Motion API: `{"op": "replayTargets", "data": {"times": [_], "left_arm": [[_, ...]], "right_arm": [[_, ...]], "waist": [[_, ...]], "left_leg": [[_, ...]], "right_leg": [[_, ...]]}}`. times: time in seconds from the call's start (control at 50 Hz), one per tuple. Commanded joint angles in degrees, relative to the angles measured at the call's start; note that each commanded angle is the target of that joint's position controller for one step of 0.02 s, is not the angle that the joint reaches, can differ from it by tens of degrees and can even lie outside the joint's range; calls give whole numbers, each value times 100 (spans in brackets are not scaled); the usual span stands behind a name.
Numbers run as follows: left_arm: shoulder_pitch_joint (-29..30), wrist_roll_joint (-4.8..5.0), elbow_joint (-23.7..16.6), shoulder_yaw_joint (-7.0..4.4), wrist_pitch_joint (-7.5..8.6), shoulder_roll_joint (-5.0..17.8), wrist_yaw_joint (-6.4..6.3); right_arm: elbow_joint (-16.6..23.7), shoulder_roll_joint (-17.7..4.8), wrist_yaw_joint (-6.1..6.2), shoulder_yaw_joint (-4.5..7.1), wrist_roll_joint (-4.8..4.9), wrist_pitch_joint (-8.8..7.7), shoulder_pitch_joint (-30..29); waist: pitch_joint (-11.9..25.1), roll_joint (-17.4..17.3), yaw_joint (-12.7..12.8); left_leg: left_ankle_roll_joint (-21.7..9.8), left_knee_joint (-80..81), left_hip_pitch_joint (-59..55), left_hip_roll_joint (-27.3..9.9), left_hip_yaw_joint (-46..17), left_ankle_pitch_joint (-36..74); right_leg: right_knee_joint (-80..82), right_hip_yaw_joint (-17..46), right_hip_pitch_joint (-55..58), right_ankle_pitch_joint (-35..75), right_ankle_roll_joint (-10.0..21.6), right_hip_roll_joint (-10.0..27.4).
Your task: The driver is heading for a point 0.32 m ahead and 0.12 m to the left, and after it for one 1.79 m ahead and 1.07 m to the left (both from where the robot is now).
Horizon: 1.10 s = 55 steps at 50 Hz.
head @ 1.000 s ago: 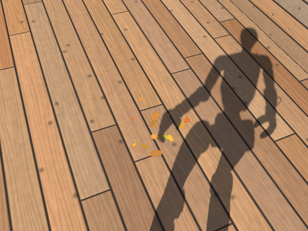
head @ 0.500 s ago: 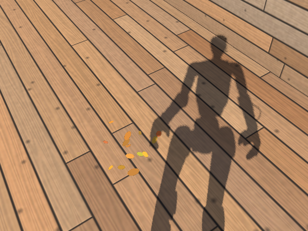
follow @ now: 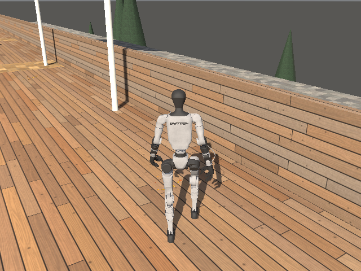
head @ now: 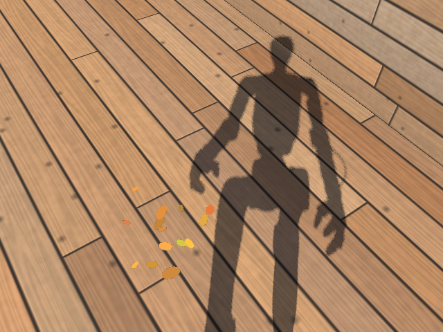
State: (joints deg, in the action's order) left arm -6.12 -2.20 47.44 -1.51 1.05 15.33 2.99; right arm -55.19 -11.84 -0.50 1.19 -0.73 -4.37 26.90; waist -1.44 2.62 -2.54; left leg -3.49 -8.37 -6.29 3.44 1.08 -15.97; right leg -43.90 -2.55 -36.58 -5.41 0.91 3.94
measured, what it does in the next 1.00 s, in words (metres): walks ahead, turning left: right foot, then left foot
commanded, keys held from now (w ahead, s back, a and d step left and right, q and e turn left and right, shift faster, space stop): w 0.04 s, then w+q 0.18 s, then q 0.78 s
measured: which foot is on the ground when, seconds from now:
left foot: down 0.00-0.14, up 0.16-0.60, down 0.62-1.00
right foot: up 0.00-0.10, down 0.12-0.62, up 0.64-1.00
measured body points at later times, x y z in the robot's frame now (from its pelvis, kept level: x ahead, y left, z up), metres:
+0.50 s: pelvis +0.24 -0.04 +0.00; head +0.28 -0.03 +0.45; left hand +0.22 +0.22 -0.14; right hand +0.40 -0.26 -0.13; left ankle +0.35 +0.10 -0.69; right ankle +0.21 -0.11 -0.74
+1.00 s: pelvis +0.31 -0.02 -0.01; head +0.34 +0.01 +0.44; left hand +0.30 +0.27 -0.13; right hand +0.52 -0.23 -0.12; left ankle +0.36 +0.07 -0.74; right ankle +0.39 -0.16 -0.70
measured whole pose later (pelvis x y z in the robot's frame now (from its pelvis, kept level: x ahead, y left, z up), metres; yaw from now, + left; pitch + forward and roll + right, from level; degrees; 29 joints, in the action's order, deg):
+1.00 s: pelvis +0.31 -0.02 -0.01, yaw +29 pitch +1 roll -1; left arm -8.6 -1.1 45.2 -2.8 -3.0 14.3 -2.1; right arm -45.2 -15.4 -0.3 4.9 -1.4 2.5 12.4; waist -3.0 0.1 -2.3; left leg -5.4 -24.5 21.1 7.6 -5.9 -4.1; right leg -49.2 4.0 -25.6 -23.1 -2.1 0.3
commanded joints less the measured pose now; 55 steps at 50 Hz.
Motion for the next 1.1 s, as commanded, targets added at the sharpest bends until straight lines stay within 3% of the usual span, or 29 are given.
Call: {"op": "replayTargets", "data": {"times": [0.02,0.08,0.1,0.12,0.14,0.16,0.18,0.2,0.22,0.26,0.3,0.34,0.42,0.48,0.58,0.6,0.62,0.64,0.66,0.68,0.7,0.72,0.74,0.76,0.82,0.9,1.02,1.06,1.1], "left_arm": [[1070,38,-666,26,113,200,-5],[551,38,-549,-48,157,368,-110],[-112,46,-344,-116,197,507,-171],[-1082,13,-38,-195,267,661,-242],[-1998,-134,111,-322,311,1107,-342],[-2059,-204,120,-431,283,1567,-334],[-1708,4,60,-370,249,1147,-286],[-1094,48,10,-268,267,792,-281],[-813,50,2,-210,320,515,-263],[-683,94,88,-137,410,281,-326],[-841,124,158,-123,528,252,-334],[-872,155,180,-144,562,329,-358],[-852,151,203,-122,448,290,-442],[-1034,170,256,-165,382,443,-483],[-1082,173,256,-291,168,649,-553],[-1052,175,234,-311,103,674,-553],[-1172,162,212,-338,55,734,-533],[-1470,107,-60,-266,20,365,-490],[-1366,124,-229,-237,-94,299,-468],[-1159,64,-208,-230,-152,377,-467],[-820,103,-261,-230,-146,351,-466],[-627,95,-274,-243,-131,363,-488],[-649,29,-304,-259,-167,406,-496],[-795,-18,-242,-255,-233,366,-492],[-885,57,-264,-227,-343,233,-481],[-491,76,-445,-238,-399,315,-511],[-418,167,-574,-220,-291,349,-544],[-689,220,-546,-214,-239,362,-561],[-1218,229,-435,-218,-171,362,-612]], "right_arm": [[63,-944,56,180,-9,-70,250],[0,-1042,104,187,-12,-60,59],[-4,-1110,108,204,-24,-41,-26],[15,-1121,100,200,9,-24,-132],[181,-871,68,124,49,-34,-78],[278,-134,42,-11,233,1,700],[169,-951,101,199,63,61,239],[287,-916,63,241,72,51,-158],[288,-744,32,205,74,44,-294],[226,-599,-20,223,-57,194,-230],[229,-457,-41,244,-66,337,-180],[336,-389,-61,259,-75,421,-390],[693,-270,-151,188,-89,451,-1178],[874,-241,-201,138,-120,453,-1589],[1046,-518,-180,241,-198,437,-1452],[981,-559,-148,282,-209,378,-1123],[912,-810,-80,367,-237,282,-666],[990,-1578,6,558,-199,255,-614],[1009,-1793,18,661,88,376,-455],[1115,-1600,29,632,155,463,-651],[1163,-1273,73,546,98,531,-1053],[1182,-1025,108,467,55,576,-1330],[1221,-891,136,435,72,587,-1504],[1250,-847,127,420,28,577,-1585],[1251,-1066,59,492,-14,505,-1497],[1286,-1190,52,552,-46,593,-1405],[1348,-1243,8,611,-97,669,-1459],[1366,-1222,-19,618,-86,695,-1565],[1389,-1182,-21,615,-2,727,-1758]], "waist": [[-619,-850,-94],[-333,-873,278],[52,-865,567],[590,-719,1000],[1342,-179,1256],[2092,1238,769],[1634,197,818],[732,77,553],[313,-5,437],[-39,146,162],[59,82,12],[60,181,-65],[-73,362,19],[55,297,200],[227,298,168],[411,104,11],[733,-426,-253],[1129,-1589,32],[1815,-1669,-106],[1468,-795,-96],[745,-537,-14],[308,-333,141],[232,-464,256],[359,-535,315],[633,-531,336],[547,-876,135],[506,-998,63],[511,-1076,161],[453,-1059,451]], "left_leg": [[-680,112,429,-1435,-520,3109],[-528,-706,215,-1576,-517,4974],[-452,-1477,199,-1519,-503,5610],[-352,-2607,669,-1307,-363,5241],[-297,-4225,1798,-998,-225,3229],[-115,-6195,3668,-29,-11,-1322],[-244,-6580,3929,-256,-607,-1088],[-278,-6424,3984,-509,-606,-504],[-269,-6174,3833,-704,-537,-175],[-123,-5940,3388,-821,-437,-97],[-6,-5898,3245,-745,-333,-165],[80,-5705,3501,-721,-195,130],[169,-4306,3585,-687,167,1062],[103,-3423,3279,-551,433,1434],[-269,-2765,2865,-276,544,372],[-385,-2356,2480,-139,565,505],[-600,-1741,1702,-343,83,1877],[-1183,-2025,599,-1944,-1871,5303],[-2202,-1554,117,-2586,-3356,5219],[-2121,-1297,470,-2491,-2979,3902],[-1909,-1084,1136,-2189,-2597,2902],[-1574,-904,1617,-1823,-2262,2389],[-1351,-842,1882,-1538,-1994,2154],[-1237,-853,1986,-1369,-1833,2220],[-1091,-884,1971,-1178,-1776,2129],[-987,-597,1991,-1082,-2232,144],[-866,-581,2125,-1052,-2798,-269],[-739,-583,2289,-988,-2960,-147],[-404,-707,2687,-746,-2946,-352]], "right_leg": [[769,-303,104,157,125,-244],[1141,-267,1107,-208,422,-526],[1309,-252,1849,-360,534,-688],[1677,-177,3153,-119,665,-633],[1805,1068,4644,-1114,865,591],[2415,3850,5848,-1711,1483,2284],[2794,4033,5076,-2070,1335,2027],[2977,2982,4178,-1915,1167,1795],[3223,2282,3529,-1299,1031,1541],[3298,1153,2768,593,819,1202],[3116,516,2663,2522,855,1177],[3052,-8,2689,3251,854,1107],[2940,-776,2623,3266,802,817],[2653,-967,2910,3375,821,919],[1356,-919,3429,3765,717,1222],[584,-993,3396,3567,607,1134],[-635,-1098,2991,2567,292,865],[-2376,-1195,1560,-1660,-23,84],[-3433,-111,593,-3420,-181,-736],[-3520,366,347,-3158,-215,-358],[-3306,393,190,-2669,-215,-251],[-2827,439,232,-2262,-223,-123],[-2449,459,441,-2002,-237,-63],[-2355,404,674,-1865,-247,-148],[-1827,420,874,-1794,-305,-270],[-1074,502,779,-1739,-358,-337],[-87,535,1325,-1864,-201,-592],[565,503,1846,-1928,-51,-743],[1932,434,2727,-1441,131,-835]]}}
